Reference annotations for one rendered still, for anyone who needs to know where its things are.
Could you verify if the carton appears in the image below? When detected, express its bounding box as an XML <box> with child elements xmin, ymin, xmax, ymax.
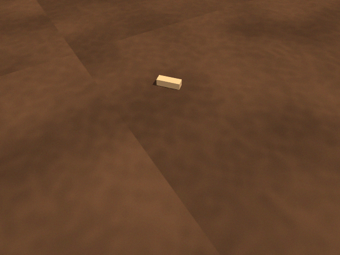
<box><xmin>156</xmin><ymin>75</ymin><xmax>182</xmax><ymax>90</ymax></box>

